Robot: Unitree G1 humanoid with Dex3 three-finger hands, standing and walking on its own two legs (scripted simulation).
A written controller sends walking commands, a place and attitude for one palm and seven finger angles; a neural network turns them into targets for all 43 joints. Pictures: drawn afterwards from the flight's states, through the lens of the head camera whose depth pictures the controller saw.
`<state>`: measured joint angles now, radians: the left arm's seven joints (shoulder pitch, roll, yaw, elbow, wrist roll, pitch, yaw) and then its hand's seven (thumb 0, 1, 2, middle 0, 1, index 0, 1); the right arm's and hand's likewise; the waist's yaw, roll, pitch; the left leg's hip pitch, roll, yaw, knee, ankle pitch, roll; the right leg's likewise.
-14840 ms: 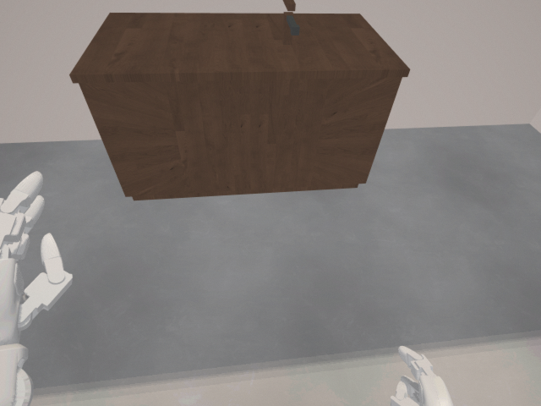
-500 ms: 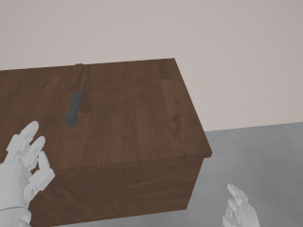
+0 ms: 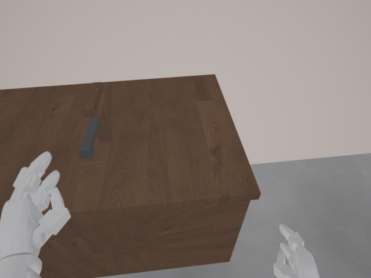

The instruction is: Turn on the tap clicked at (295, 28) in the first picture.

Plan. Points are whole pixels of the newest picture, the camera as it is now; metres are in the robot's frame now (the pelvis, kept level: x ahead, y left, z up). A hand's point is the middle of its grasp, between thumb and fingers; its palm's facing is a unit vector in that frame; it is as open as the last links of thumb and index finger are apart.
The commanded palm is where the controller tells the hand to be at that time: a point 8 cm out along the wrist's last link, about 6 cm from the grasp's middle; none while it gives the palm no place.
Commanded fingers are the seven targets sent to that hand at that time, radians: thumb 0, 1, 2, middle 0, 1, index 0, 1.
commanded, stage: turn the palm inward beside the body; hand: left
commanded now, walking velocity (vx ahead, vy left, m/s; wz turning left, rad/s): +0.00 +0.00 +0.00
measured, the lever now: (86, 151) +0.37 +0.31 +0.07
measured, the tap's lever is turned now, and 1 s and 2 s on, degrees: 0 0 0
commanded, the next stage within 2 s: reach beside the lever's end, fingers flat in 0.06 s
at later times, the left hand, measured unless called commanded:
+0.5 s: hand (69, 197) +0.21 +0.24 +0.13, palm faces +0.45 -0.88 -0.15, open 7.4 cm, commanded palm +0.17 +0.29 +0.13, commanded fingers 0.00 0.90 0.90 -0.20 -0.30 -0.20 -0.30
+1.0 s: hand (62, 181) +0.25 +0.29 +0.11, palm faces +0.46 -0.88 -0.11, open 7.5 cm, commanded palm +0.21 +0.32 +0.11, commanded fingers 0.00 0.90 0.90 -0.18 -0.24 -0.18 -0.24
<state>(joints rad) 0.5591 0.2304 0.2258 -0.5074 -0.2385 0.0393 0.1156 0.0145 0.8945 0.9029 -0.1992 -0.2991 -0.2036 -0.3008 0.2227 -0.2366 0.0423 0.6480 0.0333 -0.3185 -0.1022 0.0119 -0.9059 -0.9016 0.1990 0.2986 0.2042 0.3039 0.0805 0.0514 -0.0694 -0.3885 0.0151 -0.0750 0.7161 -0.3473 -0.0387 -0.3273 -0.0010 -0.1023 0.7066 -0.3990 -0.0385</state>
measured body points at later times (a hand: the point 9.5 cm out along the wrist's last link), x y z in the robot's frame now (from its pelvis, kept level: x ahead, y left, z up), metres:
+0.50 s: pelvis +0.00 -0.01 +0.00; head +0.00 -0.04 +0.45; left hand +0.18 +0.29 +0.14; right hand +0.19 -0.24 -0.08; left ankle +0.02 +0.15 -0.72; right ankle -0.01 -0.09 -0.72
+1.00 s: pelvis +0.00 +0.00 +0.00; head +0.02 -0.01 +0.45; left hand +0.22 +0.33 +0.12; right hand +0.17 -0.24 -0.09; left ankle +0.02 +0.15 -0.72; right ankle -0.01 -0.09 -0.72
